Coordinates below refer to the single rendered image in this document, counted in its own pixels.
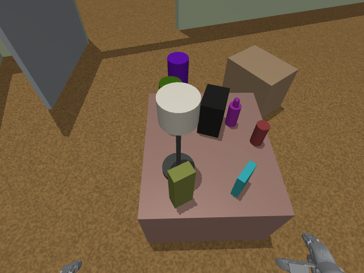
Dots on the right robot arm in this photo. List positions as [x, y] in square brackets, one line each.
[328, 267]

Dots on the left robot hand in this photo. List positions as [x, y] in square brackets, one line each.
[72, 268]

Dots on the right robot hand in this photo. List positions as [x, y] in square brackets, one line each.
[318, 253]

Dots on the desk lamp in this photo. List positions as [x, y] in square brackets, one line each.
[178, 108]

